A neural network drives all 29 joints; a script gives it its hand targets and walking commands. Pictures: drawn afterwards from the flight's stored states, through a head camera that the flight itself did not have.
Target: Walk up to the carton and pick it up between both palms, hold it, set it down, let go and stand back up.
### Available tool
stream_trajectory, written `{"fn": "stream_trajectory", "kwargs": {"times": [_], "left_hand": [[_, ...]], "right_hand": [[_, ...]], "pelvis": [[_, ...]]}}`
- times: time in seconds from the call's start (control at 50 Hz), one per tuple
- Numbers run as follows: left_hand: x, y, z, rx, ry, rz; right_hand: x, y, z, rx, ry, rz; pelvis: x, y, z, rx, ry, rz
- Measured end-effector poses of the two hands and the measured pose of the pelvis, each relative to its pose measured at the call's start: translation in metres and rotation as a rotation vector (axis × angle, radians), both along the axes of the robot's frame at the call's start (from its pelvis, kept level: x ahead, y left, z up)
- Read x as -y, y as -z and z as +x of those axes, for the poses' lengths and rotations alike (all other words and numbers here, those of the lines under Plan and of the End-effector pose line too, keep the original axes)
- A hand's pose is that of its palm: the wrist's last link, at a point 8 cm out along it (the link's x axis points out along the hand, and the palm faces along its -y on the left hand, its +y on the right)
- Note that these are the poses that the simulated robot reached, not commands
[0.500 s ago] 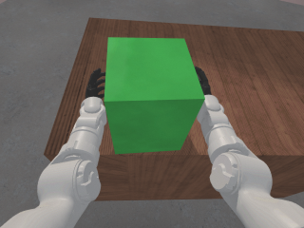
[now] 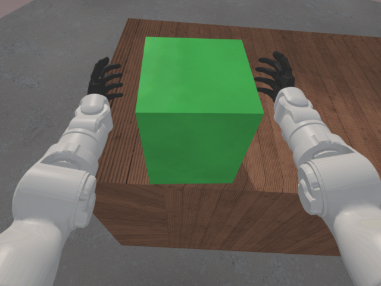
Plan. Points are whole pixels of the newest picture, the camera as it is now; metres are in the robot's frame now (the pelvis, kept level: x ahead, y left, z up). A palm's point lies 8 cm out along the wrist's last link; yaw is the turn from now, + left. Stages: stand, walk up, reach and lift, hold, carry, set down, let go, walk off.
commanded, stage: set down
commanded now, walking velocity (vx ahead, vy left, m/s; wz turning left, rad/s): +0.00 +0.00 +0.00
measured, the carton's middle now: (193, 116) +0.48 +0.02 +0.07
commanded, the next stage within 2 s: none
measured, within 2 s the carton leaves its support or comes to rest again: neither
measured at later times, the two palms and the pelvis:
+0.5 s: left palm (89, 63) +0.46 +0.20 +0.21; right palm (305, 62) +0.48 -0.16 +0.23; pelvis -0.02 -0.01 +0.01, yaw +0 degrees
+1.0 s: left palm (89, 87) +0.43 +0.21 +0.18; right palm (300, 84) +0.47 -0.17 +0.19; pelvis -0.01 -0.01 +0.01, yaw +1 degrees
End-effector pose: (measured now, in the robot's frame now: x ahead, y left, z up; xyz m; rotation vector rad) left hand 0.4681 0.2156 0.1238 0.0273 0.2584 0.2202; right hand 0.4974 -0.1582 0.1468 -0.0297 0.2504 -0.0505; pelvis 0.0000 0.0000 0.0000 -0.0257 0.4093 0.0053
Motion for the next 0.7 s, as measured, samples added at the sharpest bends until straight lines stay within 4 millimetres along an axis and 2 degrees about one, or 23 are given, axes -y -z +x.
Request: {"fn": "stream_trajectory", "kwargs": {"times": [0.12, 0.28, 0.44, 0.56, 0.7], "left_hand": [[0.006, -0.019, 0.000, 0.031, 0.018, 0.006], [0.017, -0.054, -0.003, 0.034, 0.025, 0.001], [0.014, -0.084, -0.010, 0.020, 0.008, 0.011], [0.009, -0.093, -0.015, 0.011, 0.003, 0.007], [0.005, -0.087, -0.018, 0.003, 0.003, 0.000]], "right_hand": [[0.007, -0.016, -0.006, 0.018, 0.000, 0.015], [0.008, -0.050, -0.011, 0.031, 0.004, 0.030], [0.005, -0.079, -0.018, 0.015, 0.011, 0.043], [0.004, -0.083, -0.024, -0.014, 0.025, 0.046], [0.000, -0.080, -0.026, -0.019, 0.014, 0.043]], "pelvis": [[0.003, 0.001, -0.007, 0.003, 0.001, 0.007], [0.004, -0.002, -0.017, 0.042, 0.008, 0.014], [0.005, -0.008, -0.020, 0.093, 0.005, 0.017], [0.006, -0.010, -0.020, 0.122, -0.004, 0.017], [0.007, -0.011, -0.018, 0.142, -0.007, 0.017]]}}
